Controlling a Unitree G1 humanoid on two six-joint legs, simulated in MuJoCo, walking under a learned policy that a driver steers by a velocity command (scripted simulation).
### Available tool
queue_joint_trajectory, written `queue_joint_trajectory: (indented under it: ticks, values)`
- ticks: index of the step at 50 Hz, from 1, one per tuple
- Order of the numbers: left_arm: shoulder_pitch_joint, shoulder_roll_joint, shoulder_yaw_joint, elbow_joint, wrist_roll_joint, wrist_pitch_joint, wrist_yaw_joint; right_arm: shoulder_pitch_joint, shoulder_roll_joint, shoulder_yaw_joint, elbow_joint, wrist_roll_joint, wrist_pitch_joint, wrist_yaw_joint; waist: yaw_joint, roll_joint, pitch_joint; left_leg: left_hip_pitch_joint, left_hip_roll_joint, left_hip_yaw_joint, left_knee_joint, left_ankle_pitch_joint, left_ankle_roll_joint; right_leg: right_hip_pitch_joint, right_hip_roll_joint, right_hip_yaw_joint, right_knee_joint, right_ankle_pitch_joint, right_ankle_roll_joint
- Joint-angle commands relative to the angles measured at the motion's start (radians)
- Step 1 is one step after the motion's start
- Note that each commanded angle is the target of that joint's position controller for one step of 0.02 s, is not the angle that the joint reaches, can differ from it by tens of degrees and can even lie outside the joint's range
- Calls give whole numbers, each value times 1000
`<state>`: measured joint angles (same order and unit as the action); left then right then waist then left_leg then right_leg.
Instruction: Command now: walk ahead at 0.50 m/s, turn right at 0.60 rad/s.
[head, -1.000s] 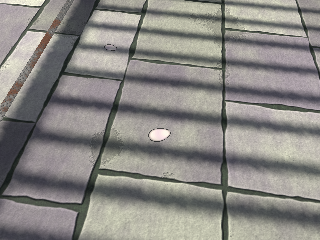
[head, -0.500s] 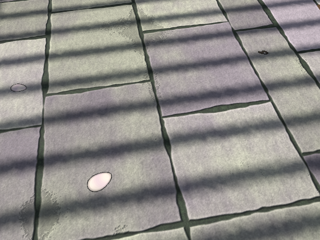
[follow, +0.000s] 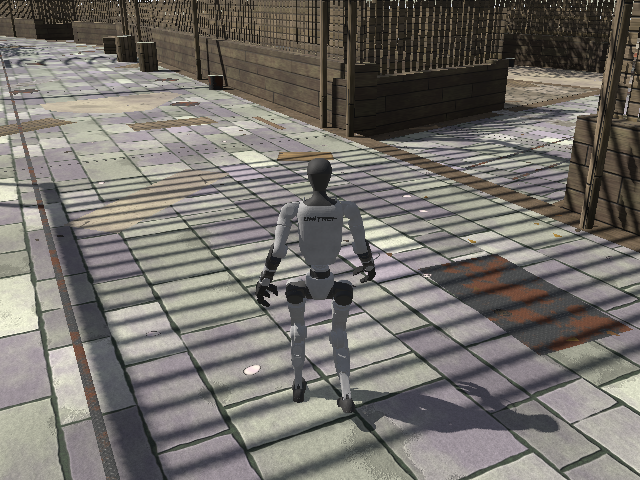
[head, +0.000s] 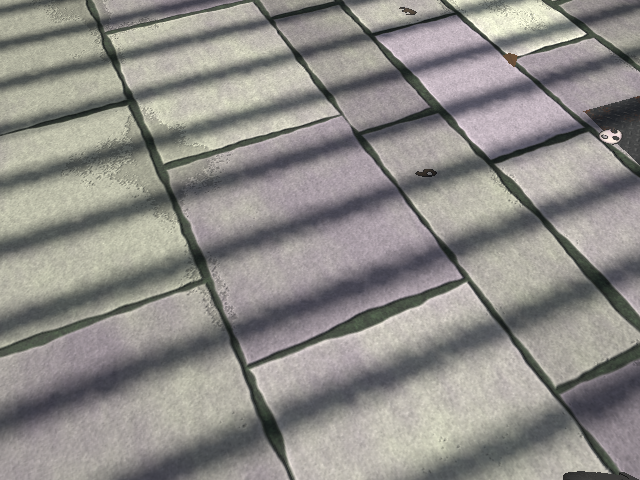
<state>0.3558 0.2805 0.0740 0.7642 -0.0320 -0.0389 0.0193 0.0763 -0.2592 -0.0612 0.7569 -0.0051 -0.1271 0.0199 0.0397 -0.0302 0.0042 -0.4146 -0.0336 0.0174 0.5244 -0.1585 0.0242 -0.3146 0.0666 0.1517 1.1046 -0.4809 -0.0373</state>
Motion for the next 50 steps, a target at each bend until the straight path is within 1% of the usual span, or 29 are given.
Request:
queue_joint_trajectory:
  ticks: [1,2,4,8,10,12,15,17,18,19,20,21,22,23,24,26,29,31,34,37,38,39,40,41,42,43,44,46,50]
  values:
    - [-77,133,30,-114,14,-14,0,125,-100,-29,-18,-4,15,-8,-91,95,-41,408,337,-409,-264,-101,158,-445,-137,-4,159,122,14]
    - [-71,114,31,-119,10,-10,-7,113,-89,-23,-13,-11,14,-10,-67,117,-24,342,306,-330,-290,-40,145,-398,-163,-8,127,150,10]
    - [-64,72,24,-128,0,2,-13,118,-95,-27,3,-4,6,-9,-55,139,-14,297,288,-233,-335,31,154,-375,-182,-35,82,171,13]
    - [-134,46,13,-170,13,9,-14,144,-143,-41,31,-2,1,-12,-58,96,7,299,300,-109,-361,266,182,-418,-186,-40,-69,284,33]
    - [-167,16,-1,-177,25,-2,-20,141,-147,-36,46,3,13,-12,-52,90,7,271,257,-20,-335,466,170,-334,-162,-80,-234,369,33]
    - [-229,-1,-11,-182,31,-18,-33,159,-160,-33,60,18,27,-13,-73,102,1,253,220,27,-307,536,152,-235,-131,-150,-385,470,33]
    - [-301,27,-4,-204,28,-29,-47,218,-196,-36,87,35,47,-12,-93,125,-15,336,244,-23,-234,540,136,-184,-90,-154,-519,474,24]
    - [-237,66,12,-185,37,-37,-46,196,-204,-36,90,46,56,-16,-36,140,-51,360,238,-53,-132,526,99,-64,-67,-150,-643,514,-5]
    - [-160,104,28,-156,49,-39,-38,200,-184,-29,93,45,55,-17,0,124,-95,327,201,-43,-37,528,68,84,-61,-159,-706,632,-31]
    - [-70,179,46,-143,69,-39,-24,213,-135,-11,75,21,47,-17,26,57,-198,202,137,-9,133,304,16,312,-194,-62,-633,1034,-78]
    - [-34,221,46,-157,98,-24,-9,324,-43,24,68,1,41,-11,4,-170,-347,-108,37,14,472,-343,-59,633,-502,215,-554,1403,-258]
    - [-26,182,35,-166,77,-8,-12,359,-100,13,85,22,50,-10,23,-202,-472,-140,37,-106,647,-602,-73,620,-547,282,-565,1371,-318]
    - [-60,157,29,-164,57,2,-17,298,-170,-11,71,46,65,-11,29,-142,-389,-208,64,-110,721,-573,-77,540,-486,190,-601,1218,-292]
    - [-114,129,20,-158,43,4,-15,248,-156,-12,58,45,83,-20,6,-97,-301,-256,93,-86,710,-512,-81,451,-437,128,-639,1039,-251]
    - [-167,102,12,-151,37,5,-14,236,-144,-16,61,33,106,-32,-20,-79,-217,-241,114,-76,673,-454,-96,322,-403,76,-695,877,-225]
    - [-262,104,15,-143,56,7,-11,270,-115,-19,62,24,155,-50,-81,-115,-138,-91,110,-38,631,-353,-120,70,-360,-22,-798,666,-204]
    - [-318,108,22,-132,62,2,0,257,-96,-22,32,16,182,-57,-97,-126,-111,-19,112,-14,529,-259,-107,-28,-359,-106,-850,510,-204]
    - [-322,117,26,-116,54,3,11,205,-92,-19,1,11,185,-47,-81,-122,-114,9,123,-9,427,-197,-84,-19,-372,-131,-854,460,-197]
    - [-311,141,34,-90,40,15,20,168,-115,-25,-32,11,188,-27,-71,-122,-124,53,119,10,326,-179,-53,24,-404,-141,-834,424,-183]
    - [-318,149,38,-65,14,32,20,213,-121,-37,-28,6,188,-11,-101,-92,-116,174,74,64,114,-94,6,21,-382,-191,-737,324,-110]
    - [-285,120,33,-45,9,39,20,240,-143,-48,-19,-3,187,-13,-101,-31,-87,221,59,34,16,-46,41,-24,-334,-234,-635,230,-49]
    - [-232,70,23,-36,29,49,16,245,-238,-71,-36,-7,182,-28,-68,230,-34,269,237,-252,-155,162,119,-180,-211,-348,-356,62,55]
    - [-288,67,19,-87,52,47,21,216,-325,-77,-83,-18,171,-34,-63,387,8,275,415,-530,-210,344,285,-407,-69,-273,-122,-188,113]
    - [-360,103,29,-104,48,46,27,226,-304,-74,-86,-46,147,-23,-112,292,-46,230,411,-548,-252,219,331,-413,-66,-135,13,-180,93]
    - [-353,123,39,-96,32,48,31,184,-280,-68,-92,-38,127,-20,-81,233,-32,222,355,-472,-250,131,274,-416,-84,-97,46,-78,71]
    - [-318,127,47,-68,36,53,39,121,-246,-62,-103,-12,122,-26,-48,172,-37,227,306,-406,-232,78,210,-414,-100,-85,39,14,67]
    - [-304,134,52,-54,43,57,46,85,-209,-49,-115,7,124,-34,-37,177,-43,217,284,-368,-220,103,181,-396,-102,-83,33,64,73]
    - [-285,120,52,-48,45,50,42,89,-182,-37,-126,6,128,-47,-26,164,-85,225,248,-329,-201,196,174,-343,-81,-84,49,131,85]
    - [-313,80,36,-57,33,35,36,144,-200,-47,-133,14,134,-63,-54,154,-113,332,233,-346,-173,234,181,-346,-62,-67,-137,171,107]
